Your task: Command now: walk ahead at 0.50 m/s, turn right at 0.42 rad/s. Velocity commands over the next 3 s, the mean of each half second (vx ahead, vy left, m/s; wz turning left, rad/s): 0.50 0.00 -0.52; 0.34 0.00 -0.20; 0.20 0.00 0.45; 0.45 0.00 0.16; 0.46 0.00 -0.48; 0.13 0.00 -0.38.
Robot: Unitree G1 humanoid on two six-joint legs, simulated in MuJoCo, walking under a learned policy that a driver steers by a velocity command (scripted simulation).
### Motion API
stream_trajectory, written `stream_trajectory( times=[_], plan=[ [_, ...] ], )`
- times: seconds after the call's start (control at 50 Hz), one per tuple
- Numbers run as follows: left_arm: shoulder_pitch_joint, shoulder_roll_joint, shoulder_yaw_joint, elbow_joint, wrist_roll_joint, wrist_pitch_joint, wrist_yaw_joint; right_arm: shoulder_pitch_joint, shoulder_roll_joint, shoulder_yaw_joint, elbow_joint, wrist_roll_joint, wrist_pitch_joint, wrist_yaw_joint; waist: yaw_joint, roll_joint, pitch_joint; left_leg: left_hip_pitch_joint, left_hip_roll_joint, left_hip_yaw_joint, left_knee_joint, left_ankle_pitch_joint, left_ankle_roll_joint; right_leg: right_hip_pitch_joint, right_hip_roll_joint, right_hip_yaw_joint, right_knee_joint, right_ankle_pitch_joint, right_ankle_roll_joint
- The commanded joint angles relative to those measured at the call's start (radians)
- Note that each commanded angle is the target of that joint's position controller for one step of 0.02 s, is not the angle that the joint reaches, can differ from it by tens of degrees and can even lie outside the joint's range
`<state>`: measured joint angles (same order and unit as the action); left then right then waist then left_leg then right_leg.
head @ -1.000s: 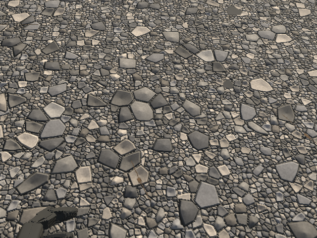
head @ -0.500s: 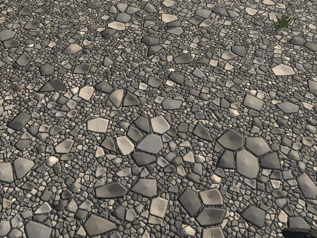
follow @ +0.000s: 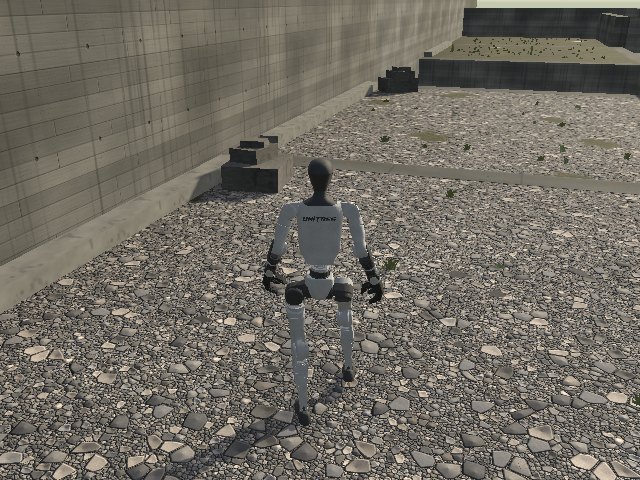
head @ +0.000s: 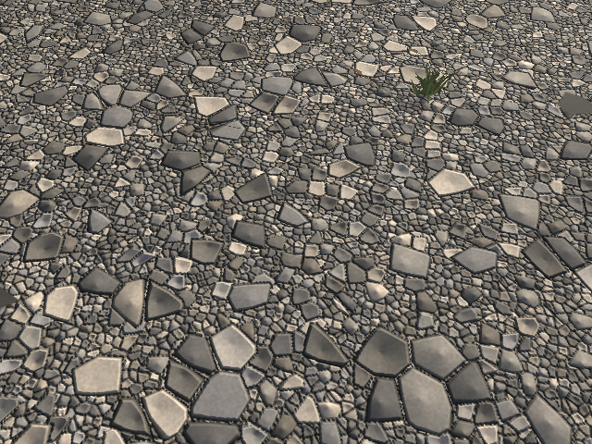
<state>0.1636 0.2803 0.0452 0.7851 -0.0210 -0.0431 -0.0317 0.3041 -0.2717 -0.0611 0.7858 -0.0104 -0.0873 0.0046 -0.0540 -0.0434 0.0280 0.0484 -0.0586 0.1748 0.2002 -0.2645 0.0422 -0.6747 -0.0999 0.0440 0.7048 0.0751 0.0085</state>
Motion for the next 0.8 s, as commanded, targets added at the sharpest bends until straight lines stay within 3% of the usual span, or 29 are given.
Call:
stream_trajectory(
  times=[0.02,0.06,0.1,0.12,0.14,0.16,0.18,0.2,0.22,0.24,0.26,0.28,0.34,0.4,0.44,0.52,0.58,0.6,0.62,0.64,0.66,0.68,0.7,0.72,0.76,0.8],
  plan=[
    [-0.138,0.049,0.004,-0.117,0.002,-0.016,-0.020,0.015,-0.166,-0.046,-0.026,0.015,0.006,-0.010,-0.029,0.072,0.076,0.013,0.324,-0.047,-0.046,0.411,0.124,-0.044,0.006,-0.035,-0.072,-0.029,-0.031],
    [-0.147,0.060,0.009,-0.144,0.002,-0.015,-0.033,0.011,-0.183,-0.052,-0.017,0.022,0.024,-0.016,-0.013,0.090,0.063,0.075,0.341,-0.027,0.027,0.585,0.106,-0.029,0.031,-0.073,-0.094,-0.129,-0.061],
    [-0.079,0.095,0.028,-0.148,0.002,-0.007,-0.037,-0.011,-0.213,-0.060,-0.022,0.025,0.040,-0.029,0.040,0.132,-0.011,0.098,0.336,0.001,0.180,0.934,0.079,0.104,0.100,-0.137,-0.082,-0.236,-0.102],
    [0.027,0.131,0.049,-0.129,0.000,-0.004,-0.033,-0.023,-0.219,-0.061,-0.026,0.026,0.050,-0.034,0.103,0.135,-0.075,0.071,0.317,0.018,0.335,1.032,0.059,0.246,0.142,-0.158,-0.093,-0.255,-0.130],
    [0.187,0.186,0.081,-0.092,-0.003,0.000,-0.020,-0.033,-0.208,-0.053,-0.031,0.028,0.051,-0.040,0.191,0.106,-0.159,-0.053,0.274,0.041,0.562,0.950,0.021,0.502,0.168,-0.131,-0.159,-0.196,-0.172],
    [0.299,0.303,0.116,-0.076,-0.003,0.009,0.003,0.035,-0.127,-0.025,-0.070,0.002,0.034,-0.036,0.184,-0.094,-0.273,-0.435,0.174,0.041,0.935,0.437,-0.041,0.884,-0.059,0.256,-0.164,-0.214,-0.301],
    [0.262,0.310,0.106,-0.104,-0.008,-0.002,0.000,0.052,-0.060,0.006,-0.092,-0.004,-0.003,-0.019,0.129,-0.176,-0.401,-0.723,-0.020,-0.165,1.187,-0.324,-0.073,1.080,-0.233,0.773,-0.340,-0.361,-0.454],
    [0.260,0.229,0.082,-0.110,-0.001,-0.011,-0.003,-0.060,-0.147,-0.015,-0.110,0.035,-0.035,0.001,0.189,-0.076,-0.354,-0.837,0.045,-0.295,1.223,-0.284,-0.045,1.061,-0.219,0.710,-0.401,-0.412,-0.400],
    [0.219,0.191,0.071,-0.110,0.001,-0.018,-0.001,-0.119,-0.154,-0.013,-0.133,0.054,-0.052,0.007,0.171,-0.031,-0.222,-0.863,0.090,-0.279,1.158,-0.198,-0.022,0.930,-0.185,0.566,-0.408,-0.372,-0.357],
    [0.153,0.167,0.063,-0.118,-0.001,-0.020,-0.001,-0.129,-0.145,-0.013,-0.130,0.034,-0.058,0.001,0.120,0.047,-0.129,-0.824,0.131,-0.269,1.051,-0.133,-0.022,0.774,-0.140,0.458,-0.417,-0.274,-0.323],
    [0.101,0.133,0.052,-0.133,0.005,-0.022,0.003,-0.123,-0.157,-0.022,-0.123,0.011,-0.052,-0.005,0.084,0.038,-0.088,-0.755,0.159,-0.266,0.972,-0.090,-0.031,0.661,-0.107,0.383,-0.434,-0.166,-0.307],
    [0.074,0.127,0.048,-0.150,0.016,-0.021,0.007,-0.104,-0.156,-0.025,-0.120,0.004,-0.040,-0.005,0.057,0.012,-0.074,-0.696,0.168,-0.267,0.945,-0.063,-0.043,0.585,-0.086,0.355,-0.455,-0.100,-0.307],
    [0.074,0.156,0.056,-0.151,0.012,-0.026,0.022,-0.093,-0.120,-0.018,-0.122,-0.007,-0.012,-0.008,0.036,0.008,-0.054,-0.653,0.159,-0.234,0.820,-0.002,-0.095,0.466,-0.051,0.265,-0.484,0.043,-0.313],
    [0.109,0.179,0.064,-0.134,0.003,-0.020,0.039,-0.208,-0.085,-0.002,-0.152,-0.007,-0.009,-0.010,0.075,-0.011,-0.028,-0.625,0.125,-0.220,0.582,0.198,-0.122,0.413,0.010,0.193,-0.478,0.007,-0.264],
    [0.139,0.181,0.065,-0.123,-0.001,-0.012,0.046,-0.281,-0.071,0.005,-0.167,0.001,-0.015,-0.002,0.109,-0.032,-0.027,-0.568,0.088,-0.213,0.438,0.315,-0.125,0.399,0.031,0.188,-0.462,-0.070,-0.234],
    [0.194,0.176,0.066,-0.100,-0.009,0.002,0.051,-0.340,-0.110,-0.007,-0.187,0.019,-0.031,0.015,0.126,-0.049,-0.030,-0.527,0.062,-0.254,0.309,0.324,-0.105,0.485,-0.013,0.298,-0.388,-0.171,-0.211],
    [0.177,0.163,0.066,-0.098,0.000,0.008,0.054,-0.255,-0.141,-0.023,-0.164,0.018,-0.045,0.021,0.074,-0.087,-0.043,-0.446,0.070,-0.245,0.273,0.237,-0.053,0.551,-0.048,0.353,-0.294,-0.127,-0.184],
    [0.176,0.136,0.056,-0.099,0.005,0.008,0.052,-0.171,-0.157,-0.035,-0.139,0.010,-0.050,0.016,0.033,-0.081,-0.083,-0.323,0.067,-0.225,0.238,0.237,-0.023,0.546,-0.011,0.329,-0.212,-0.051,-0.161],
    [0.182,0.086,0.036,-0.107,0.015,0.005,0.046,-0.052,-0.194,-0.047,-0.126,-0.009,-0.055,0.011,-0.021,-0.026,-0.199,-0.109,0.173,-0.318,0.262,0.206,0.035,0.479,0.042,0.272,0.000,-0.091,-0.128],
    [0.314,0.026,0.017,-0.121,-0.003,-0.005,0.047,0.068,-0.286,-0.071,-0.096,-0.025,-0.046,0.010,0.003,0.231,-0.340,0.242,0.381,-0.720,0.216,0.025,0.198,0.159,0.188,0.138,0.348,-0.363,-0.048],
    [0.339,0.072,0.016,-0.112,-0.014,-0.013,0.048,0.110,-0.241,-0.066,-0.068,0.006,-0.039,0.023,-0.006,0.346,-0.334,0.283,0.457,-0.998,0.099,-0.225,0.250,-0.028,0.182,0.139,0.521,-0.657,-0.031],
    [0.245,0.148,0.036,-0.112,-0.017,-0.013,0.047,0.045,-0.168,-0.044,-0.082,0.016,-0.036,0.020,-0.022,0.224,-0.179,0.162,0.430,-0.889,0.083,-0.209,0.215,-0.089,0.142,0.164,0.592,-0.594,-0.026],
    [0.157,0.158,0.039,-0.127,-0.005,-0.010,0.051,-0.021,-0.138,-0.032,-0.095,0.004,-0.028,0.018,-0.016,0.136,-0.097,0.034,0.393,-0.728,0.096,-0.007,0.189,-0.062,0.112,0.130,0.594,-0.533,-0.019],
    [0.108,0.149,0.040,-0.142,0.012,-0.011,0.052,-0.067,-0.116,-0.022,-0.094,-0.003,-0.024,0.018,0.005,0.102,-0.046,-0.076,0.356,-0.611,0.100,0.258,0.182,-0.031,0.094,0.112,0.548,-0.503,-0.012],
    [0.124,0.117,0.040,-0.140,0.020,-0.002,0.049,-0.097,-0.083,-0.006,-0.080,-0.008,-0.028,0.020,0.055,0.129,-0.054,-0.170,0.298,-0.450,0.106,0.616,0.164,0.074,0.055,0.086,0.435,-0.489,0.002],
    [0.138,0.063,0.025,-0.132,0.020,0.008,0.049,-0.107,-0.090,-0.004,-0.055,-0.003,-0.030,0.019,0.072,0.152,-0.076,-0.201,0.272,-0.358,0.097,0.794,0.174,0.131,0.058,0.044,0.295,-0.457,0.023]
  ],
)
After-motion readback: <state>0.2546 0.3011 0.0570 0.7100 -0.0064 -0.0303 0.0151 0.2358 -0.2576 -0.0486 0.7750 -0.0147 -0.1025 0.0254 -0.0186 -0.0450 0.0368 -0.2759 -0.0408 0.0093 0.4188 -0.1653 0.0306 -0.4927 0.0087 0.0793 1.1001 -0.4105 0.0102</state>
